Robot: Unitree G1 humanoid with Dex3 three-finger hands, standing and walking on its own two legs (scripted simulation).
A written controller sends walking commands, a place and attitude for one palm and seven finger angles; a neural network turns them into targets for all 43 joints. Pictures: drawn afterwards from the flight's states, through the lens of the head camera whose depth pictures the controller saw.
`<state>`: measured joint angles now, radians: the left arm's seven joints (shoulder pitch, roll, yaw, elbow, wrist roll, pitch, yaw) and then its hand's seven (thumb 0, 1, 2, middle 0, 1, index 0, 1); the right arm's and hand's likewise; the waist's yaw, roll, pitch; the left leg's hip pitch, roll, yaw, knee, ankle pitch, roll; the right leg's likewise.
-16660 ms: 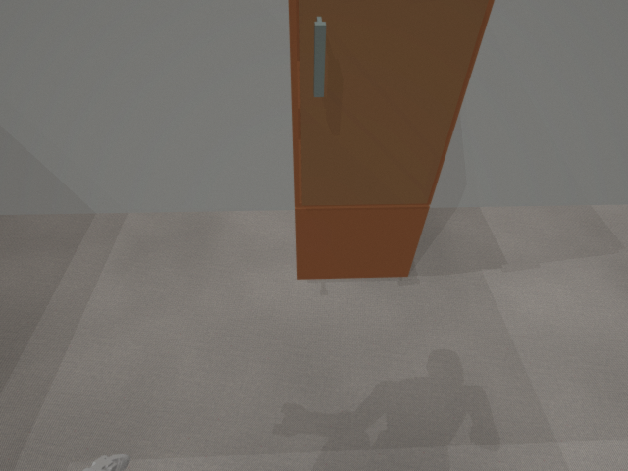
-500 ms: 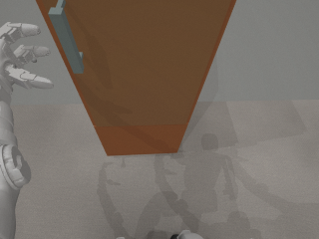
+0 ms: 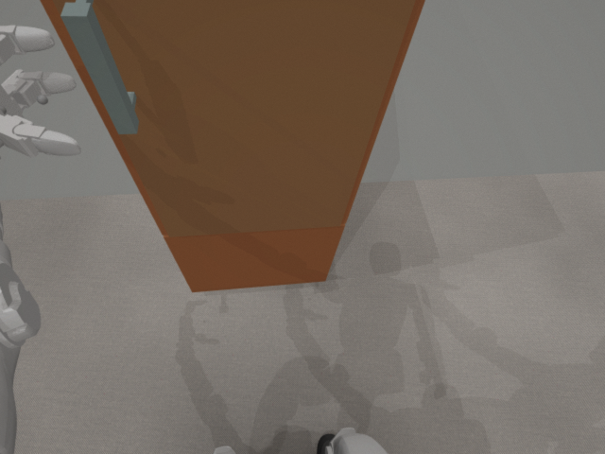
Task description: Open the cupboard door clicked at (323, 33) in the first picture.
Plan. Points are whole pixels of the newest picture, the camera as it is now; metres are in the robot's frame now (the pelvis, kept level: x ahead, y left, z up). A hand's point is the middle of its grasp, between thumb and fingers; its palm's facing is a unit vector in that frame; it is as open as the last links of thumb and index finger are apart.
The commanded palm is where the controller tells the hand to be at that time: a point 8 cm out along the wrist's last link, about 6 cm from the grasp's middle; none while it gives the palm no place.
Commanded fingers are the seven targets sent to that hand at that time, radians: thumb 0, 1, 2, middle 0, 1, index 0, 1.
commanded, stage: slide the fingers in behind the handle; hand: left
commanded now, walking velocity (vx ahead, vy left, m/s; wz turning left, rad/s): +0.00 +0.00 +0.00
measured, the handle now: (109, 65) +0.56 +0.19 +0.16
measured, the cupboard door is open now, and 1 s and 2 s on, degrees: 0 0 0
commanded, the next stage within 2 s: close the thumb around the handle in 1.48 s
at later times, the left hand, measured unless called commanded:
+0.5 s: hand (75, 99) +0.50 +0.22 +0.16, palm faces +0.00 -1.00 +0.00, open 14.0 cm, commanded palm +0.48 +0.26 +0.15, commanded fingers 0.00 -0.50 0.30 -0.30 -1.20 -0.30 -1.20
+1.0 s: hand (120, 96) +0.51 +0.17 +0.16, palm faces +0.00 -1.00 -0.02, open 14.0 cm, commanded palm +0.48 +0.22 +0.15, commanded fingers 0.00 -0.50 0.30 -0.30 -1.20 -0.30 -1.20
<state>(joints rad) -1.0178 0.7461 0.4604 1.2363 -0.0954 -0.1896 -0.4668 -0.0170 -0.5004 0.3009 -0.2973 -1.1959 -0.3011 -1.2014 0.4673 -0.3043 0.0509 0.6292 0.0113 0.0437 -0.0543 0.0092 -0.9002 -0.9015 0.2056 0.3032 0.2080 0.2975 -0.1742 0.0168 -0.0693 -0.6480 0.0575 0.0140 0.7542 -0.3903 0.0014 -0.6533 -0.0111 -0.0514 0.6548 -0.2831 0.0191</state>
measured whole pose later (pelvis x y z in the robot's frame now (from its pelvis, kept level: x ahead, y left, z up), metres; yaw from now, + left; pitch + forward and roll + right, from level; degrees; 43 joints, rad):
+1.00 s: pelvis +0.00 -0.01 +0.00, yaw +0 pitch +14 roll -1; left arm -0.96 0.51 0.39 1.13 -0.09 -0.22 -0.25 -0.02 -0.50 0.30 -0.30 -1.20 -0.30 -1.20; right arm 0.43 -0.28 0.03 0.64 0.00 0.01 -0.03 0.01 -0.90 -0.90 0.20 0.30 0.21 0.30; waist -0.15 0.04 -0.08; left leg -0.58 0.06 0.02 0.72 -0.38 -0.01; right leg -0.61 -0.01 -0.04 0.66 -0.29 0.01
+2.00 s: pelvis +0.00 -0.01 +0.00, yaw +0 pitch +13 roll -1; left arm -0.99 0.49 0.38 1.18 -0.08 -0.24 -0.22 -0.01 0.20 0.60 -0.35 -1.27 -0.35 -1.28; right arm 0.42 -0.28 0.03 0.66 0.00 -0.02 -0.03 0.01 -0.90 -0.90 0.20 0.30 0.21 0.30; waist -0.15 0.03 -0.07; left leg -0.58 0.05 0.02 0.72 -0.38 -0.01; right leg -0.60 -0.02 -0.04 0.66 -0.29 0.01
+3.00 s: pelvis +0.01 -0.01 +0.02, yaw +0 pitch +5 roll -1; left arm -0.27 0.06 0.14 0.19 -0.16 0.01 0.11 0.00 0.66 0.75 -0.34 -1.35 -0.35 -1.29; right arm 0.24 -0.24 0.01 0.58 0.02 -0.03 0.00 0.01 -0.90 -0.90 0.20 0.30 0.20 0.30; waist -0.01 0.06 -0.09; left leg -0.32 0.04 0.05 0.59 -0.36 -0.01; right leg -0.37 -0.02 -0.02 0.57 -0.28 0.02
